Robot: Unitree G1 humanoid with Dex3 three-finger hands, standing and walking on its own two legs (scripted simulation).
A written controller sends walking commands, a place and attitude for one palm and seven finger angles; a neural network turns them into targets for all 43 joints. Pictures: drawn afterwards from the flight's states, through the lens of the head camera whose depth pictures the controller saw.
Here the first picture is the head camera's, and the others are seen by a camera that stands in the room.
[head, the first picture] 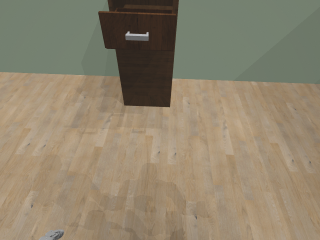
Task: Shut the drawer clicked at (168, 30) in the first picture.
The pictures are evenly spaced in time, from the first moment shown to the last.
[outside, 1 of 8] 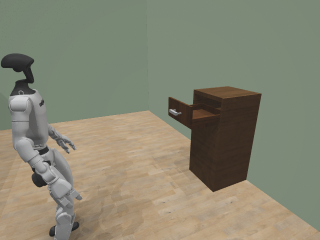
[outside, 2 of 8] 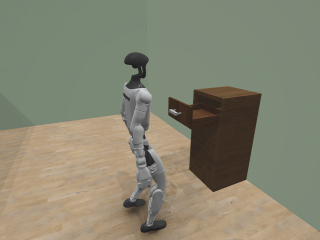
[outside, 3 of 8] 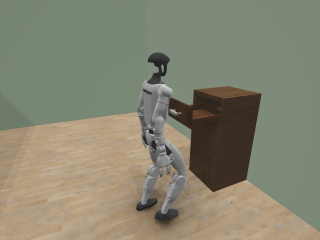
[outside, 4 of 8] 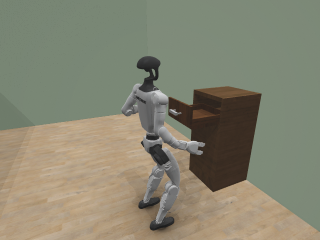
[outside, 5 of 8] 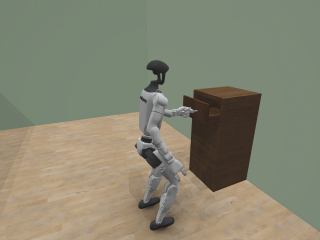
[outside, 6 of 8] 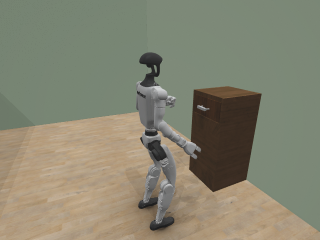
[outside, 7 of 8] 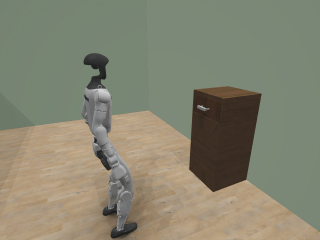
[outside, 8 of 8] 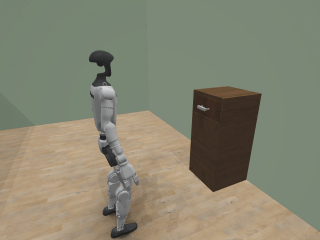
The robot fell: no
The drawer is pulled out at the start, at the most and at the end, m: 0.30 0.30 0.00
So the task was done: yes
